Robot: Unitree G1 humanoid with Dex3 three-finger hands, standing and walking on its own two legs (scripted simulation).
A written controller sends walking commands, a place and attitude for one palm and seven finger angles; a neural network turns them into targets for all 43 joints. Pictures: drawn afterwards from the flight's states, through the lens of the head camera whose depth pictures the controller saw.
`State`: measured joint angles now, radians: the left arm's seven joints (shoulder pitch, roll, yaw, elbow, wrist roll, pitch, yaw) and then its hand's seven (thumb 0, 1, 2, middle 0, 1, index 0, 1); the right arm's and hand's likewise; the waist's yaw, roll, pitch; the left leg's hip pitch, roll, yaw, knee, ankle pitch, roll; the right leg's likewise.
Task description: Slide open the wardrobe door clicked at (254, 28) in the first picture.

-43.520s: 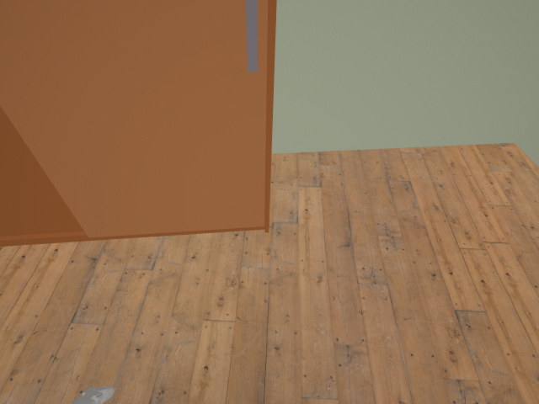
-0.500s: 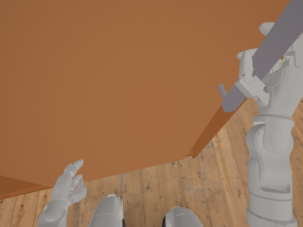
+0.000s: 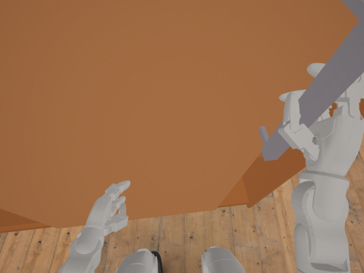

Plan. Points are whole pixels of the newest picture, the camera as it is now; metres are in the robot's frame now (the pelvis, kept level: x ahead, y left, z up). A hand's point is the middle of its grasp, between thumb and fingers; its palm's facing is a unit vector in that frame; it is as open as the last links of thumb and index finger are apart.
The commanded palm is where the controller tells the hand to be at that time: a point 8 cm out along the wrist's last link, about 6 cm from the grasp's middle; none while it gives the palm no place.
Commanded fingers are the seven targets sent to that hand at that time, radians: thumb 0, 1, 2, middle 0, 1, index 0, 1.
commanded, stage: step sideways, sliding the door along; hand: right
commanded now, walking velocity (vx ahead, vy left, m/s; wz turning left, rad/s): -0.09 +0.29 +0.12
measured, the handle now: (299, 99) +0.35 -0.17 +0.21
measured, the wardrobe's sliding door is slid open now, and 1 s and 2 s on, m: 0.19 0.36 0.60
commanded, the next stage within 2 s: none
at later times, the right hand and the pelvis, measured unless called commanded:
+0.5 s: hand (226, 127) +0.30 -0.06 +0.21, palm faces +0.16 +0.98 -0.09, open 6.5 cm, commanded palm +0.27 -0.05 +0.20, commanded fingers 0.00 -0.90 -0.90 0.45 1.40 0.45 1.40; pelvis -0.09 +0.09 -0.01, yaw +6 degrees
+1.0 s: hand (172, 130) +0.29 +0.02 +0.21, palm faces +0.23 +0.97 -0.07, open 6.2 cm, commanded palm +0.26 +0.04 +0.19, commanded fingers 0.00 -0.90 -0.90 0.45 1.40 0.45 1.40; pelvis -0.11 +0.21 +0.00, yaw +2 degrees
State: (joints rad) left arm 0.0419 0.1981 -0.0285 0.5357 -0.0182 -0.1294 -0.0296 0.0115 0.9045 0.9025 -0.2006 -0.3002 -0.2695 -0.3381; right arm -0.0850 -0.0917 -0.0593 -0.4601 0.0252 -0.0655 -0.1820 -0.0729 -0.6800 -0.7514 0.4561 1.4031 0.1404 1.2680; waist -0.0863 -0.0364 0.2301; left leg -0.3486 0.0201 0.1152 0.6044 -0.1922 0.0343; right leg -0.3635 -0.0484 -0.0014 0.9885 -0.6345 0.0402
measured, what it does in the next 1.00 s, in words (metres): steps to the left: left foot, then right foot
